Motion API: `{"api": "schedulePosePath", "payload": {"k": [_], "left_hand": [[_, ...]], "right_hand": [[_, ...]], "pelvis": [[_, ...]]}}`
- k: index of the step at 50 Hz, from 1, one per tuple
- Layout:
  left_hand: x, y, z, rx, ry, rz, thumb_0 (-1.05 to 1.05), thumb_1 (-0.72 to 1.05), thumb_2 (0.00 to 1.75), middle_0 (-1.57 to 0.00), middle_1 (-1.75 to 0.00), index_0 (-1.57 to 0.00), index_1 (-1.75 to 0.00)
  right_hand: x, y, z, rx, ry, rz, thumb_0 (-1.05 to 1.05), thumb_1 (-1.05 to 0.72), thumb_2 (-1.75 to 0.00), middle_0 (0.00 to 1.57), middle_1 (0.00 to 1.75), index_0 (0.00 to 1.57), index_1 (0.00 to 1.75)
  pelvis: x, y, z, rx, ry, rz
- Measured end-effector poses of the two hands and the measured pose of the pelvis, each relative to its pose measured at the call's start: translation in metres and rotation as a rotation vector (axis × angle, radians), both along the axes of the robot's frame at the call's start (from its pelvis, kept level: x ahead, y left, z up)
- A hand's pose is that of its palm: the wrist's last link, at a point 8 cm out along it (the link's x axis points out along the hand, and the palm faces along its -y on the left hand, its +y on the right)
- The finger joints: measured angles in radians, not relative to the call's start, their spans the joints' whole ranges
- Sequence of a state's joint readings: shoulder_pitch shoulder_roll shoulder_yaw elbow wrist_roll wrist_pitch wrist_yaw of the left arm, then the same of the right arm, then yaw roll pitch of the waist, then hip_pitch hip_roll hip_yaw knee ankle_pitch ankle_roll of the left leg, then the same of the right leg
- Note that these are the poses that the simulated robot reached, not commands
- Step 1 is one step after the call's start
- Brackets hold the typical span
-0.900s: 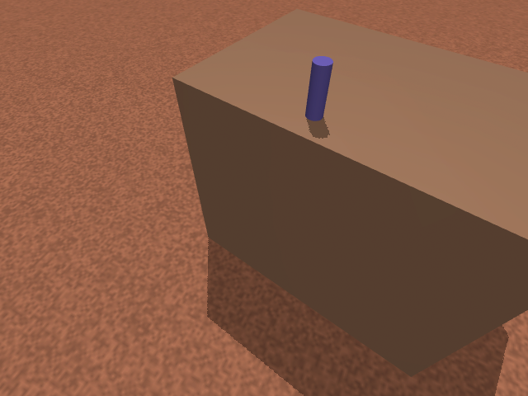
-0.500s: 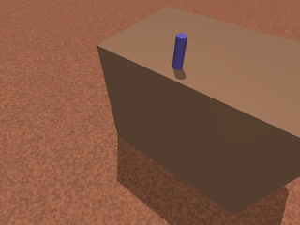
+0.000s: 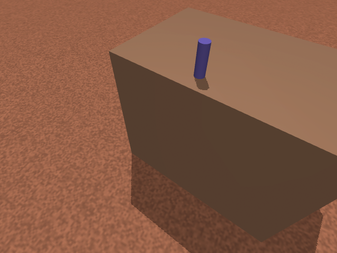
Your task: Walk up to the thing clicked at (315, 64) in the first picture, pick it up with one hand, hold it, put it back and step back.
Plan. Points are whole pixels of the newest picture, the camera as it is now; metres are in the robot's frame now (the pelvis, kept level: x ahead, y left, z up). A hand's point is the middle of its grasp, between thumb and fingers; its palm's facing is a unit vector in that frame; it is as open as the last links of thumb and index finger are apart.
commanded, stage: stand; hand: left
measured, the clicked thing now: (201, 59) +0.70 -0.11 +0.08
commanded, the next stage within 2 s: walk up in 0.22 s
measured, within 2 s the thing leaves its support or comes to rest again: neither
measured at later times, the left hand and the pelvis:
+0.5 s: hand out of the picture +0.14 +0.24 -0.15, palm faces -0.21 -0.89 -0.40, open 7.4 cm; pelvis +0.04 -0.04 -0.02, yaw -11 degrees
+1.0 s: hand (97, 187) +0.33 +0.24 -0.16, palm faces -0.40 -0.77 -0.50, open 7.4 cm; pelvis +0.20 -0.03 -0.04, yaw -24 degrees
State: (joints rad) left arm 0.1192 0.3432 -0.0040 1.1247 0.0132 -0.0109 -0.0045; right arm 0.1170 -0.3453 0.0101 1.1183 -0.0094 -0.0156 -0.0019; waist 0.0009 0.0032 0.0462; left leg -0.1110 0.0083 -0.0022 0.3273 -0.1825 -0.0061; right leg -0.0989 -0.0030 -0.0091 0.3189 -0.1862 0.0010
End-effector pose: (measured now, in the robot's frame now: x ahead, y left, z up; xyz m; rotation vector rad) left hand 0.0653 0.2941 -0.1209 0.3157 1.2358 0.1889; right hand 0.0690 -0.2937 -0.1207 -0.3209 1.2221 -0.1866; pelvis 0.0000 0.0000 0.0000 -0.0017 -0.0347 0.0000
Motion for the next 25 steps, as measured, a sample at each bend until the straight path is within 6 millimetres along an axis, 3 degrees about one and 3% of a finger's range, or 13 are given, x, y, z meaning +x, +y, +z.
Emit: {"api": "schedulePosePath", "payload": {"k": [12, 16, 21, 25], "left_hand": [[-0.001, 0.003, 0.0, -0.001, 0.005, -0.001, 0.0, 0.9, 0.9, -0.2, -0.3, -0.2, -0.3], [0.005, 0.006, 0.0, 0.011, 0.048, -0.063, 0.0, 0.9, 0.9, -0.2, -0.3, -0.2, -0.3], [0.038, -0.001, 0.011, 0.04, 0.053, -0.141, 0.01, 0.9, 0.9, -0.2, -0.3, -0.2, -0.3], [0.075, -0.017, 0.016, 0.075, 0.014, -0.196, 0.0, 0.9, 0.9, -0.2, -0.3, -0.2, -0.3]], "right_hand": [[0.001, 0.001, 0.0, 0.005, -0.002, -0.002, 0.01, -0.9, -0.89, 0.21, 0.3, 0.2, 0.3], [0.001, -0.012, 0.002, 0.005, -0.108, -0.069, 0.01, -0.9, -0.89, 0.21, 0.3, 0.2, 0.3], [-0.022, -0.044, 0.003, -0.021, -0.103, -0.149, 0.01, -0.9, -0.89, 0.21, 0.3, 0.2, 0.3], [-0.031, -0.079, -0.012, -0.029, -0.059, -0.202, 0.01, -0.9, -0.89, 0.21, 0.3, 0.2, 0.3]], "pelvis": [[0.001, 0.001, -0.001, 0.002, 0.002, -0.008], [0.006, 0.0, -0.006, 0.016, 0.004, -0.088], [0.021, -0.017, -0.007, 0.023, -0.005, -0.137], [0.042, -0.039, -0.018, 0.035, -0.02, -0.189]]}}
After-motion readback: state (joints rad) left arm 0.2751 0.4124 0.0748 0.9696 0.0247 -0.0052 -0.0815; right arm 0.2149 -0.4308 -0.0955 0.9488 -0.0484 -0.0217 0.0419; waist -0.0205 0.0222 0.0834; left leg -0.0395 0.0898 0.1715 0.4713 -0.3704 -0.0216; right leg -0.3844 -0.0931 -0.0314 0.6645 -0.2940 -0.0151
